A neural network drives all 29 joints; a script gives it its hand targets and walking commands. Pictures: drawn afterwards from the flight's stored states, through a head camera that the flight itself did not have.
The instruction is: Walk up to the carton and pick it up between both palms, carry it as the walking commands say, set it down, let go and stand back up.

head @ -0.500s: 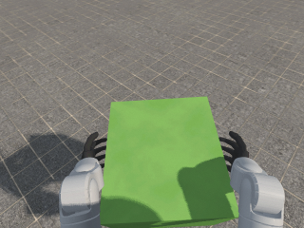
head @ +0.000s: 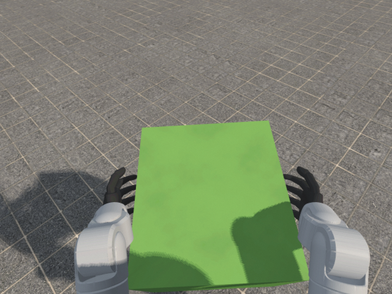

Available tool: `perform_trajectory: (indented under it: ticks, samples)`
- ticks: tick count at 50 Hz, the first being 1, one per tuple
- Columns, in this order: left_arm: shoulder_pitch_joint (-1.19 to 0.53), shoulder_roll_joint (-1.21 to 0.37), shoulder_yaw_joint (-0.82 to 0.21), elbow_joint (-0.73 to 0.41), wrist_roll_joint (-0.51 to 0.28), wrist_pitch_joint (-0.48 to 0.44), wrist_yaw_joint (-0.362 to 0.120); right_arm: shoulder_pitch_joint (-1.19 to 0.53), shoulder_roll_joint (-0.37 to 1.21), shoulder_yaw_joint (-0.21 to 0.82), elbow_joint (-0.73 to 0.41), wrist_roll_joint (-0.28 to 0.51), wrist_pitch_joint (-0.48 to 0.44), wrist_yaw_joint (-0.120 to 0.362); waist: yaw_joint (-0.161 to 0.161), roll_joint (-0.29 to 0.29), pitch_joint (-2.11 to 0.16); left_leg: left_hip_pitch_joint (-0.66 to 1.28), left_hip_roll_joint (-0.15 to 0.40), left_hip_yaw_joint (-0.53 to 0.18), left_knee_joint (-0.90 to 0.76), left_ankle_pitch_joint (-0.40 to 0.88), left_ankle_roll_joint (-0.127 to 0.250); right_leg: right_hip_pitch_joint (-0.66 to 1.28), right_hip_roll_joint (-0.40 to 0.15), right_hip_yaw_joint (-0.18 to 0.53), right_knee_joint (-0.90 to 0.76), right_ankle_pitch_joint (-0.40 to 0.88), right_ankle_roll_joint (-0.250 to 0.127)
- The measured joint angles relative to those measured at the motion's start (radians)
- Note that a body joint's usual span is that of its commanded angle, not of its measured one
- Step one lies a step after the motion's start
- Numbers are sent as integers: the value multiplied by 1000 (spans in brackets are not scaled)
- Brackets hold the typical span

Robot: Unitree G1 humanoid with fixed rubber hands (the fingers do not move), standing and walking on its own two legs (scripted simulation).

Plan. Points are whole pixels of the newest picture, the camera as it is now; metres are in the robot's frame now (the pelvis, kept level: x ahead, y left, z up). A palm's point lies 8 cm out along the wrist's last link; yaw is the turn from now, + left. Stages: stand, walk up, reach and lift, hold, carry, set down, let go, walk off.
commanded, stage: carry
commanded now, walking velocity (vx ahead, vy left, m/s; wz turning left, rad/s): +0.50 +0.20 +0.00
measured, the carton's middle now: (209, 209) +0.30 +0.00 +0.00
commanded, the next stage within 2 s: none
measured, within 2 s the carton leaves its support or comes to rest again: neither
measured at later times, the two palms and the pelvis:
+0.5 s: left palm (98, 95) +0.59 +0.28 +0.10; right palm (225, 88) +0.59 -0.06 +0.11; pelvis +0.33 +0.11 +0.01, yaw +0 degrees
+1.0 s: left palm (101, 55) +0.85 +0.35 +0.08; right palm (198, 46) +0.86 +0.01 +0.10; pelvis +0.60 +0.17 +0.01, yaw +2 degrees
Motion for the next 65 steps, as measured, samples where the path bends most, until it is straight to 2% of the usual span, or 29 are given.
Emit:
perform_trajectory:
  ticks: [1,3,6,9,11,12,13,15,17,22,28,29,30,31,33,34,36,38,40,41,45,50,53,55,56,58,60,63,65]
  samples:
    - [2,0,-1,3,0,4,-1,5,0,0,-1,0,5,0,-1,0,-1,-60,-2,-2,45,19,0,34,-12,-1,-37,-8,10]
    - [6,-1,-1,3,0,8,-2,6,-1,0,-2,0,11,0,-3,0,-2,-152,10,-5,6,58,-3,102,-36,-2,-117,-1,40]
    - [6,-1,-1,3,0,2,-4,4,-1,0,-2,0,6,0,-4,-11,-3,-211,38,-7,-269,72,-4,190,-72,-4,-203,-13,71]
    - [6,0,-1,-2,0,-11,-5,-3,0,0,-5,0,-4,-1,-4,-14,-2,-205,52,-6,-552,186,-5,257,-101,-5,-219,-63,109]
    - [7,0,-1,-15,0,-13,-5,-10,1,0,-11,0,-6,-1,-4,-14,-2,-173,54,-4,-643,271,-7,280,-117,-5,-156,-132,133]
    - [7,0,2,-18,0,-16,-5,-15,1,3,-10,0,-7,-1,-4,-22,1,-162,51,7,-624,324,-10,262,-134,-5,-68,-167,135]
    - [7,0,6,-17,0,-17,-6,-16,1,5,-8,0,-8,-1,-5,-27,3,-154,48,14,-593,303,-10,217,-143,-9,67,-206,135]
    - [13,1,8,-18,0,-14,-6,-16,2,7,-3,0,-5,-1,-5,-13,3,-115,60,16,-597,231,-7,99,-109,-11,329,-261,125]
    - [13,1,7,-19,0,-11,-6,-14,2,7,-3,0,-3,-1,-4,-12,2,-56,68,22,-646,205,-10,-2,-72,-9,441,-267,117]
    - [13,2,5,-26,0,-11,-4,-13,2,8,-3,0,-11,2,-2,-13,1,97,56,27,-730,144,-5,-141,-43,-5,317,-165,113]
    - [14,2,5,-36,0,-9,-3,-13,2,8,-5,0,-16,8,-1,-12,0,265,25,28,-702,-4,-5,-136,-13,-9,47,70,92]
    - [14,2,5,-36,0,-5,-2,-12,2,8,-5,0,-11,8,0,-14,0,269,22,30,-640,-31,-8,-107,-1,-13,-6,129,83]
    - [15,1,5,-34,0,-2,-2,-12,1,8,-5,0,-7,6,0,-17,2,251,21,30,-534,-51,-14,-77,0,-12,-19,158,41]
    - [15,1,5,-31,0,-3,-2,-14,1,8,-3,0,-5,5,3,-6,6,200,30,31,-397,-36,-21,-71,3,-13,10,115,12]
    - [15,1,2,-25,0,-2,-2,-9,0,8,-4,0,-4,2,2,-2,19,68,21,24,-177,-40,-25,-49,-2,-11,11,42,-2]
    - [15,1,2,-21,0,0,-2,-7,0,8,-4,0,-1,1,2,-3,25,11,14,23,-137,-42,-25,-28,-9,-12,-16,31,2]
    - [14,0,2,-21,0,2,-2,-8,0,8,-5,0,3,0,0,-3,38,-64,15,19,-204,-44,-25,18,-20,-14,-79,42,30]
    - [14,0,2,-24,0,-3,-2,-10,0,8,-7,0,-2,0,-2,-6,47,-84,30,17,-423,-9,-25,56,-28,-15,-110,32,43]
    - [15,0,2,-30,0,-8,-2,-9,1,8,-7,0,-13,3,-1,-8,48,-72,51,22,-585,207,-25,79,-31,-15,-93,-6,60]
    - [16,0,2,-29,0,-10,-2,-9,1,8,-7,0,-15,4,-1,-15,48,-54,46,27,-585,220,-18,84,-39,-15,-66,-28,64]
    - [16,1,2,-45,0,-11,0,-9,1,8,-8,0,-27,13,-1,0,49,12,51,27,-585,105,8,59,-36,-16,102,-182,64]
    - [16,1,1,-54,0,-11,1,-9,2,8,-13,0,-31,18,-1,0,49,70,61,28,-587,62,8,5,-9,-16,187,-173,64]
    - [16,1,0,-55,0,-11,2,-9,2,8,-14,0,-31,18,0,-1,48,118,56,29,-584,25,8,-11,17,-15,159,-120,64]
    - [16,1,0,-56,0,-10,2,-9,2,8,-16,0,-30,18,1,-1,47,144,46,30,-559,1,4,1,34,-14,76,-14,62]
    - [17,1,-1,-56,0,-10,2,-8,2,8,-16,0,-29,17,1,1,47,143,41,30,-517,-2,1,24,35,-13,38,37,47]
    - [18,1,-2,-55,0,-9,2,-8,1,8,-16,0,-27,17,2,7,48,86,43,31,-352,24,-23,77,29,-11,12,-50,17]
    - [18,1,-3,-55,0,-9,2,-7,1,8,-18,0,-27,15,1,-10,48,6,23,31,-228,-61,-36,108,3,-12,4,-120,7]
    - [18,0,-3,-55,0,-10,2,-8,0,8,-18,0,-28,15,0,-17,48,-94,10,28,-285,-95,-36,144,-18,-14,-16,-150,12]
    - [18,0,-4,-55,0,-10,2,-8,0,8,-19,0,-28,15,-1,-17,49,-119,13,27,-425,32,-36,169,-19,-15,-14,-163,20]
